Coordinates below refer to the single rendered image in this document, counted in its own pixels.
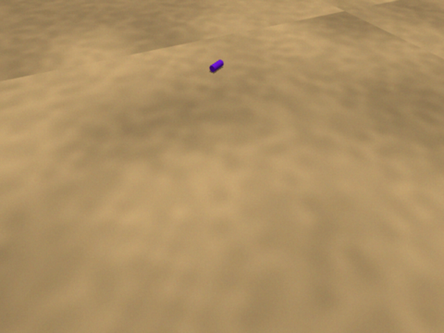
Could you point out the can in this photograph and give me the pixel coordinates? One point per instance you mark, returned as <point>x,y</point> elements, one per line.
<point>216,65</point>

